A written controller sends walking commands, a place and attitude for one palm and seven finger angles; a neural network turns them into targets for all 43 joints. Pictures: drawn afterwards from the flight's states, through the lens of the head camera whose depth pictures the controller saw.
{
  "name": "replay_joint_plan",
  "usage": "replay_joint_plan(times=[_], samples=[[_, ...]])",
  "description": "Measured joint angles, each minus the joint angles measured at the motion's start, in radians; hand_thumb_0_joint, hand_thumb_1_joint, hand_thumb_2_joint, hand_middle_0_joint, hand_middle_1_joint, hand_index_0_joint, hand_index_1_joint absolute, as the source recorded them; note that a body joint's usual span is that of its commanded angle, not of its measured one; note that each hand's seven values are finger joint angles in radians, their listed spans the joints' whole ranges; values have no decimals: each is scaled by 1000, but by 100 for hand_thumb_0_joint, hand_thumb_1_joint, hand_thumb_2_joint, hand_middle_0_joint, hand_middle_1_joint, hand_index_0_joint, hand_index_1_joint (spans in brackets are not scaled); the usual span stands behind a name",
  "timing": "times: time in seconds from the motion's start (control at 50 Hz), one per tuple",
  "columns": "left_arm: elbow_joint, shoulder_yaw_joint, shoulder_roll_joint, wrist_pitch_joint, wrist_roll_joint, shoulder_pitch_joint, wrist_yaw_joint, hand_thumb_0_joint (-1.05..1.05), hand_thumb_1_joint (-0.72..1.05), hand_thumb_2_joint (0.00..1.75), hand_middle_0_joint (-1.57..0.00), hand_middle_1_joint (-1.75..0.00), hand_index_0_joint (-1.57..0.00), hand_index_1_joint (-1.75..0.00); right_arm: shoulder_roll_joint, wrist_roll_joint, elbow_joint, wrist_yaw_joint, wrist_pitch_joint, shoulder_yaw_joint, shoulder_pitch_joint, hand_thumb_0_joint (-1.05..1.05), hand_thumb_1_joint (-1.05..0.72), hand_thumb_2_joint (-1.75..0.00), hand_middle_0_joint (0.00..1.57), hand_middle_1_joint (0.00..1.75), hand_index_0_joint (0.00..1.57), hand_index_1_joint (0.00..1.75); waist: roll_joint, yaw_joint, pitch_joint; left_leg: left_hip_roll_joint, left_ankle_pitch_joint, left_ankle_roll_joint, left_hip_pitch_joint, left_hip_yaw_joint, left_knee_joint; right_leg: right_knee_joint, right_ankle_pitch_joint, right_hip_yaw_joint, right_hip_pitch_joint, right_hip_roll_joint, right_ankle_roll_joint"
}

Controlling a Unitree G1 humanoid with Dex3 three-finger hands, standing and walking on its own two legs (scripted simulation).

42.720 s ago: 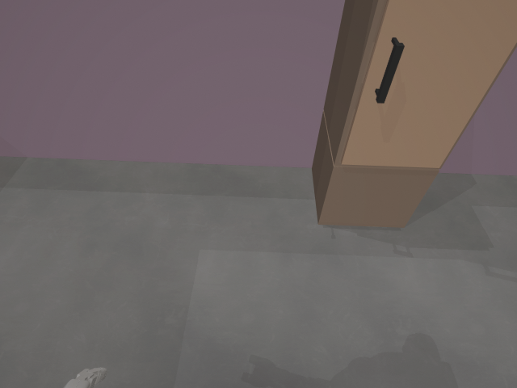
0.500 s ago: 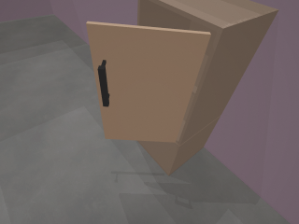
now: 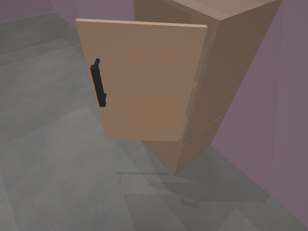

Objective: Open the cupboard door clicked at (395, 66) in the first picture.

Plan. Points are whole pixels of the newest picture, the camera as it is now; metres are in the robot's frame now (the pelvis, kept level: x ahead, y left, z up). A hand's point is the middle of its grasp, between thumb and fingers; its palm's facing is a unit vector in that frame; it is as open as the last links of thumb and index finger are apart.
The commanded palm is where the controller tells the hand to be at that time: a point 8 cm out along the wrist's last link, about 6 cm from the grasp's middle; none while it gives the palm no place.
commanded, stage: come to a stop and stand still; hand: left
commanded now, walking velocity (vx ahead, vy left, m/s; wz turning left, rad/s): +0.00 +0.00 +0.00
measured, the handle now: (100, 83) +0.56 +0.22 +0.05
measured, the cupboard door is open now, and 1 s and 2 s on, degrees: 50 50 50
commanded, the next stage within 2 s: look again from close up in 0.40 s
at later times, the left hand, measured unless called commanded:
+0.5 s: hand out of the picture -0.05 +0.17 -0.17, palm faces +0.06 -0.99 -0.14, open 7.4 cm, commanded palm none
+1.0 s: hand out of the picture +0.05 +0.21 -0.16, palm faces +0.00 -0.97 -0.22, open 7.3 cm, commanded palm none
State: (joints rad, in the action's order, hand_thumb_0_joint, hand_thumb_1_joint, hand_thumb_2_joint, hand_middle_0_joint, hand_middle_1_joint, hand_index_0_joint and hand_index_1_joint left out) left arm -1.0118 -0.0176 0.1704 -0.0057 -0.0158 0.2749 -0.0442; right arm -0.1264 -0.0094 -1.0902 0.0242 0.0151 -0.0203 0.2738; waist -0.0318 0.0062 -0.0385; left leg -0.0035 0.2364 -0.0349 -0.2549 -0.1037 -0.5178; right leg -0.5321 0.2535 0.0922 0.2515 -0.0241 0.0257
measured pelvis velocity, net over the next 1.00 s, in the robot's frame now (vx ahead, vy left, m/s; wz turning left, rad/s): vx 0.02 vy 0.03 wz -0.01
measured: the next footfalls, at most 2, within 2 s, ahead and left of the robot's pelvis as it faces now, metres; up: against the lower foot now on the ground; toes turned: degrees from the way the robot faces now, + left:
none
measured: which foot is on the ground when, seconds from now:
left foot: down 0.00-1.00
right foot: down 0.00-1.00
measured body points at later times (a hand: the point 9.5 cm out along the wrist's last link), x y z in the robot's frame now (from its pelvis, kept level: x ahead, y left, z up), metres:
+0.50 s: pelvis -0.01 +0.02 +0.01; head +0.00 +0.03 +0.46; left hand -0.06 +0.22 -0.16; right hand +0.00 -0.20 -0.15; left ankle +0.03 +0.09 -0.73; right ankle +0.02 -0.10 -0.73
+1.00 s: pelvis +0.02 +0.03 +0.01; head +0.03 +0.02 +0.45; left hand +0.05 +0.26 -0.15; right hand +0.03 -0.19 -0.16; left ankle +0.03 +0.09 -0.73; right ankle +0.02 -0.10 -0.73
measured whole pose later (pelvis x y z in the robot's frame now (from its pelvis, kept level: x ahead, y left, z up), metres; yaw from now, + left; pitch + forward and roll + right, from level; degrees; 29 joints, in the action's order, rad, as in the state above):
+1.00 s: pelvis +0.02 +0.03 +0.01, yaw -1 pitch +0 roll +0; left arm -1.06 0.01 0.15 0.03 -0.01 0.28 -0.04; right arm -0.17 -0.01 -1.08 0.02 -0.03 0.01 0.30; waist 0.02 0.01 -0.01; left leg 0.04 0.23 -0.08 -0.20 -0.13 -0.43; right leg -0.48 0.25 0.06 0.22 -0.06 -0.02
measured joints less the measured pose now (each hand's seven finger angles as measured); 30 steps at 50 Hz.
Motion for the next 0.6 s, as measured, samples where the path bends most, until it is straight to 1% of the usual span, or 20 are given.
replay_joint_plan(times=[0.12, 0.26, 0.5, 0.54, 0.56, 0.6], samples=[[-6, 2, -1, -4, -3, 13, 8, 1, 93, 90, -20, -30, -20, -30, -4, -4, 3, -4, -6, 5, 3, 1, -92, -90, 20, 29, 20, 30, -9, -10, 7, 4, -24, -13, -6, 2, 25, 42, -35, 3, -4, -1, -11], [-33, 12, -20, 4, -5, 52, 16, 0, 92, 90, -20, -30, -19, -30, -8, -4, -3, -6, -11, 9, 9, 1, -92, -90, 20, 29, 20, 30, -4, -18, 16, 18, -53, -24, 0, 4, 69, 84, -65, 6, -12, -12, -23], [-86, 21, -44, 13, -6, 110, 16, 0, 91, 90, -20, -30, -19, -30, -7, -1, -17, -2, -21, 16, 17, 1, -92, -90, 20, 29, 20, 30, 6, -21, 19, 30, -68, -32, 17, -2, 106, 109, -75, -1, -21, -21, -32], [-86, 33, -48, 18, -9, 111, 5, 0, 91, 90, -20, -30, -19, -30, -17, -1, 0, -7, -8, 18, 16, 1, -92, -90, 20, 29, 20, 30, 21, -23, 13, 18, -37, -16, -11, -1, 53, 94, -69, 0, -10, -13, -31], [-84, 36, -50, 17, -9, 113, 5, 0, 91, 90, -20, -30, -19, -30, -22, -3, 14, -11, -3, 17, 16, 1, -92, -90, 20, 29, 20, 30, 29, -18, 12, 14, -20, -14, -28, 0, 22, 74, -57, 0, 2, -11, -29], [-86, 38, -50, 17, -6, 114, 8, 0, 91, 90, -20, -30, -20, -30, -31, -5, 36, -14, -7, 14, 22, 1, -92, -90, 20, 29, 20, 30, 43, -4, 17, 15, -4, -29, -45, 1, -15, 35, -34, 1, 19, -14, -29]])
